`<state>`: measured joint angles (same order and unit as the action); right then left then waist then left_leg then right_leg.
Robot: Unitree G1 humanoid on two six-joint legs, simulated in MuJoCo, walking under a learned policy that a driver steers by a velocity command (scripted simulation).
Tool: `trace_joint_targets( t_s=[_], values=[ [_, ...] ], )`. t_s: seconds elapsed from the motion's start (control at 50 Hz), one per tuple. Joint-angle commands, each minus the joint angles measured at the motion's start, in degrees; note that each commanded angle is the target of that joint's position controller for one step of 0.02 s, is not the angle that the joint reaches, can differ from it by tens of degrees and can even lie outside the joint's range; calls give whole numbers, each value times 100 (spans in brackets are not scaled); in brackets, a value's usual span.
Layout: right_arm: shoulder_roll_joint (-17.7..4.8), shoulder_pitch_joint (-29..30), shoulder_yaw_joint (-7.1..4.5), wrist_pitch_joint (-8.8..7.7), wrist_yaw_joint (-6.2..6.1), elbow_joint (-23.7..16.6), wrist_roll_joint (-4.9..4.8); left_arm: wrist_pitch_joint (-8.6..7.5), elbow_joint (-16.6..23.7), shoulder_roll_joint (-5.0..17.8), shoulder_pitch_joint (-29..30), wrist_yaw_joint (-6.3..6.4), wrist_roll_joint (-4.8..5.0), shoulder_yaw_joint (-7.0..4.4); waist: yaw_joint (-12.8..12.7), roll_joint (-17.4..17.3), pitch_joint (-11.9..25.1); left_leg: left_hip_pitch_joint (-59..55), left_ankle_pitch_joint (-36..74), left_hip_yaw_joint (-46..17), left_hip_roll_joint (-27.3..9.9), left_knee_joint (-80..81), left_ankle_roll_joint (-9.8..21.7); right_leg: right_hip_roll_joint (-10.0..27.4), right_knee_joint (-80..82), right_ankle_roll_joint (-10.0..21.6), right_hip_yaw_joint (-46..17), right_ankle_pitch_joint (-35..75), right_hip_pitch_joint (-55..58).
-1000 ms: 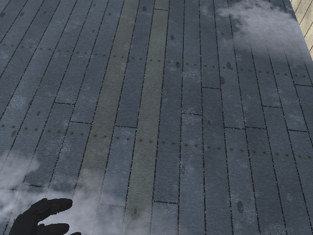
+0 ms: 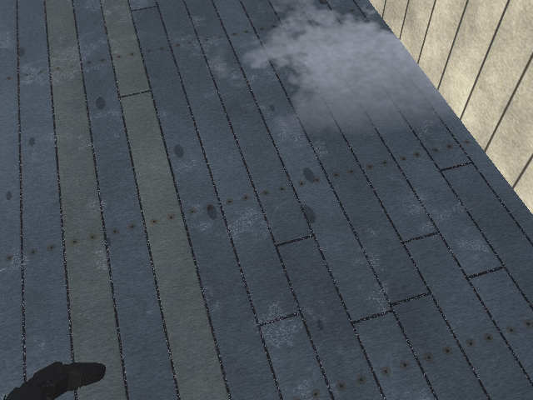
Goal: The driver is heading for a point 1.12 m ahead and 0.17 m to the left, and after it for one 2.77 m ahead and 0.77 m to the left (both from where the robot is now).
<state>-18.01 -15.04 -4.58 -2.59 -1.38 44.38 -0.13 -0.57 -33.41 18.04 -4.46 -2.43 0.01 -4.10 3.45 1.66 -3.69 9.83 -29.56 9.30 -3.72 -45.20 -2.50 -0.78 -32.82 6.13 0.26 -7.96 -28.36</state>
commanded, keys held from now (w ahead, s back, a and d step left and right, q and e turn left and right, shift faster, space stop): e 0.02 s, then no key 0.10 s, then q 0.80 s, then no key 0.08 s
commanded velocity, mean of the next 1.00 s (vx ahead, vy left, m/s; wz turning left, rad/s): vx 0.03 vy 0.00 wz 0.23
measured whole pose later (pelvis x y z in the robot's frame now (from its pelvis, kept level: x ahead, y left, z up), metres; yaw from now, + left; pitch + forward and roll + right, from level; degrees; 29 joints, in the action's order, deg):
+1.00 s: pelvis +0.06 +0.08 +0.02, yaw +19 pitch +2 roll -1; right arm -16.7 -9.9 -3.6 1.4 0.5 34.0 0.7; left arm 1.7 -41.6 18.7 -7.9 1.9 -0.2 -5.3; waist -0.4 2.2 -3.0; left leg 19.0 -15.6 -0.7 1.2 -32.4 2.7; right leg 2.7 -60.6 -3.6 0.7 -29.6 -28.2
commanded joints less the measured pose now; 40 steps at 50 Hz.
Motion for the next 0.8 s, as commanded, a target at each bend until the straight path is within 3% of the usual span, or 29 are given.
trace_joint_targets(
  t_s=[0.02,0.04,0.06,0.08,0.1,0.14,0.18,0.22,0.28,0.34,0.36,0.38,0.4,0.42,0.46,0.5,0.54,0.56,0.58,0.6,0.62,0.64,0.66,0.68,0.74,0.8],
  values=[
    [-746,-512,-25,-103,128,-562,82,5,369,1459,-1154,86,-67,-396,-638,803,2994,2801,-1089,-1563,545,-3771,-237,2342,788,2112,-3729,3984,4285],
    [-876,2,-40,-78,117,-641,-107,-21,324,1165,-875,68,-32,-334,-611,367,2327,3112,-462,-1495,297,-3539,-121,2038,1076,1729,-3278,2251,3646],
    [-811,201,-42,7,31,-591,-63,-16,297,860,-560,105,82,-248,-487,-19,1631,3113,-27,-1447,33,-3021,-106,1659,1167,1263,-2700,1434,2877],
    [-803,267,-50,122,-50,-534,-7,6,298,634,-358,144,108,-149,-373,-5,1283,2788,193,-1439,-107,-2562,-119,1426,1253,1024,-2303,1243,2130],
    [-797,215,-56,197,-72,-520,34,32,300,654,-223,164,42,-139,-244,154,1092,2333,376,-1338,-60,-2307,-142,1227,1337,927,-2025,1323,1486],
    [-574,-13,-6,214,-81,-434,79,10,229,666,-158,216,-103,-134,-130,313,1181,1779,603,-1181,26,-1846,-194,1065,1357,910,-1585,1955,1066],
    [-314,-81,95,209,-93,-352,77,-32,105,484,-129,259,-127,-63,-132,301,1366,1423,850,-1175,-44,-1098,-231,1007,1291,853,-1232,2207,1079],
    [-152,50,173,227,-61,-328,48,-38,-43,278,-129,273,-161,21,-240,416,1412,961,1275,-1193,-140,-377,-218,1001,1397,780,-1066,1535,987],
    [-350,304,132,277,-13,-392,-16,-13,-245,380,-154,232,-216,24,-372,546,1009,618,1412,-1112,-59,285,-106,1092,1580,708,-1173,-265,773],
    [-490,382,90,268,18,-502,59,40,-368,470,-197,270,-103,13,-284,393,613,434,1798,-960,97,1348,167,1003,1342,352,-1214,-1115,839],
    [-650,444,71,259,20,-606,112,39,-428,429,-375,304,-95,19,-344,139,531,452,2515,-1313,-132,1629,313,862,1061,87,-1114,-1123,901],
    [-1004,563,1,256,0,-710,115,22,-425,420,-681,332,-154,0,-656,-581,507,517,3228,-1838,-523,1727,545,407,573,-185,-701,-1273,841],
    [-1049,538,-78,272,16,-627,28,20,-396,302,-544,373,-162,-1,-623,-1286,466,959,2457,-2259,-618,2099,853,-88,157,-472,43,-1123,1015],
    [-906,524,-60,266,35,-683,44,38,-342,309,-258,410,-149,-21,-473,-1420,340,1138,2128,-2682,-766,2425,1009,-228,-225,-577,175,-918,1056],
    [-829,502,-58,238,19,-738,61,99,-289,201,-139,432,-90,-54,-411,-1579,388,906,2415,-3033,-866,2443,1120,-260,-418,-530,52,-919,886],
    [-820,560,-94,214,-7,-838,-9,90,-277,151,-264,389,-84,-80,-438,-1500,631,568,2984,-3084,-806,2132,1128,-191,-260,-443,-78,-873,920],
    [-735,668,-101,256,-22,-980,-60,52,-309,202,-500,344,-67,-128,-517,-1161,903,711,3027,-2935,-536,1714,938,73,235,-335,-198,-173,1521],
    [-642,526,-87,283,-19,-1070,-77,59,-336,444,-517,333,-83,-209,-365,-542,1012,1154,2691,-2574,-214,1385,715,433,340,-175,-418,306,1981],
    [-556,521,-65,303,-16,-1112,-89,92,-370,549,-587,327,-85,-264,-374,244,948,1627,2083,-1962,225,777,427,836,738,120,-902,453,2152],
    [-536,468,-67,323,-1,-1153,-71,104,-371,634,-680,325,-106,-276,-400,916,864,2126,1091,-1478,547,79,208,1618,1159,603,-1729,1025,2356],
    [-628,502,-123,350,12,-1180,-37,75,-308,571,-647,358,-131,-238,-461,1122,885,2492,-470,-1305,460,-1169,57,2336,1324,1110,-2260,1834,2441],
    [-786,499,-213,390,30,-1166,-52,30,-251,522,-645,387,-129,-195,-476,646,829,2690,-724,-1451,362,-2160,-31,2517,1339,1323,-2259,2331,2386],
    [-726,433,-229,444,39,-1119,-90,-3,-214,530,-424,416,-102,-191,-331,290,742,2740,-473,-1547,222,-2422,-75,2342,1282,1170,-1836,2291,2313],
    [-575,422,-185,489,39,-1111,-108,-13,-222,585,-217,433,-55,-210,-255,265,600,2774,-135,-1513,96,-2097,-107,2077,1308,927,-1388,2046,2261],
    [-290,671,-67,512,109,-1234,-120,84,-294,694,-215,484,-54,-256,-419,566,653,2255,418,-1015,93,-1145,-216,1618,1275,686,-455,2079,2220],
    [-318,802,-53,508,230,-1395,-146,161,-362,864,-342,468,0,-324,-534,806,904,1527,634,-718,174,-18,-118,1714,1128,619,-134,2197,2306]
  ],
)
Velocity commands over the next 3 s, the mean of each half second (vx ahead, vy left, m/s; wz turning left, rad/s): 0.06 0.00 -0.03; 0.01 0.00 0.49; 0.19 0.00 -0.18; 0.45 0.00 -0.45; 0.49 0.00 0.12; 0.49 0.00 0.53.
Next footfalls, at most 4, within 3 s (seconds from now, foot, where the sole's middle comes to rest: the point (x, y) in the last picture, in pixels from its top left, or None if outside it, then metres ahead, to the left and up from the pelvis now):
0.36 left None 0.14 0.16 -0.75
0.90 left None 0.08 0.18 -0.75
1.42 right None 0.14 -0.03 -0.75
1.84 left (182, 382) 0.48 0.21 -0.75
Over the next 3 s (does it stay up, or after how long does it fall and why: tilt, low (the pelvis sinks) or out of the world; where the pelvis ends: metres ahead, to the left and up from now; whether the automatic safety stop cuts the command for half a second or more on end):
stays up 0.91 0.11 0.02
